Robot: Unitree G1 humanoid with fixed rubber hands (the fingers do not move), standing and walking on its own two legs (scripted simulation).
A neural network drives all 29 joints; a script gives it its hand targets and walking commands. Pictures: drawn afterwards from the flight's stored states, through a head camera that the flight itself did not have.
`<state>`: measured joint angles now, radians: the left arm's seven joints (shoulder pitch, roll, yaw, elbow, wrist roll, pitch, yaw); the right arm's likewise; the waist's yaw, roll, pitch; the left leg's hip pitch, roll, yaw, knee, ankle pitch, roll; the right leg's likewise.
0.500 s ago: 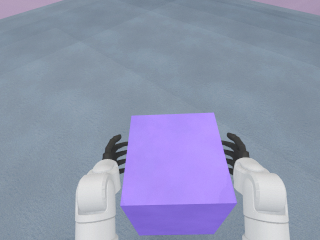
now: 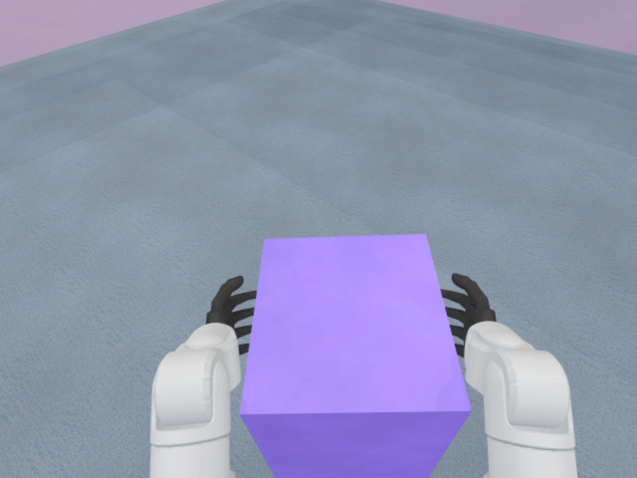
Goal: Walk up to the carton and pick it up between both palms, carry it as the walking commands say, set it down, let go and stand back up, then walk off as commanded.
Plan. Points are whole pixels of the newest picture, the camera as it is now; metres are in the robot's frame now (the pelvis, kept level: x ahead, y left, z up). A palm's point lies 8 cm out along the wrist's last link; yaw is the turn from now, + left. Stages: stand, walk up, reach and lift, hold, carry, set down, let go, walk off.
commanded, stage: carry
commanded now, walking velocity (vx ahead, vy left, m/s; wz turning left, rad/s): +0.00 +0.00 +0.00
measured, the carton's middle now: (348, 362) +0.27 +0.00 +0.00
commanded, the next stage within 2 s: hold in 1.92 s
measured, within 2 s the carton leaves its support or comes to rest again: neither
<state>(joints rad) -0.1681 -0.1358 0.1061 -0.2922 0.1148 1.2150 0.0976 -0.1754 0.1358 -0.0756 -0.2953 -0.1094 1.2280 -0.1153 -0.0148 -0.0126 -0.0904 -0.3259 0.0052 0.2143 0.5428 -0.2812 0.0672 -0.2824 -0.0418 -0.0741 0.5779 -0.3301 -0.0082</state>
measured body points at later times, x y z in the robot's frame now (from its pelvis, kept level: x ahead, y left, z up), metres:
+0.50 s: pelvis +0.02 -0.02 +0.00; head -0.01 -0.02 +0.45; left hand +0.29 +0.14 +0.08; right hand +0.30 -0.16 +0.08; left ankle +0.01 +0.07 -0.73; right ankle -0.04 -0.11 -0.73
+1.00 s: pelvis -0.01 -0.01 +0.00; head -0.05 -0.01 +0.45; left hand +0.26 +0.14 +0.08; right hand +0.27 -0.15 +0.08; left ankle +0.01 +0.07 -0.73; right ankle -0.04 -0.11 -0.73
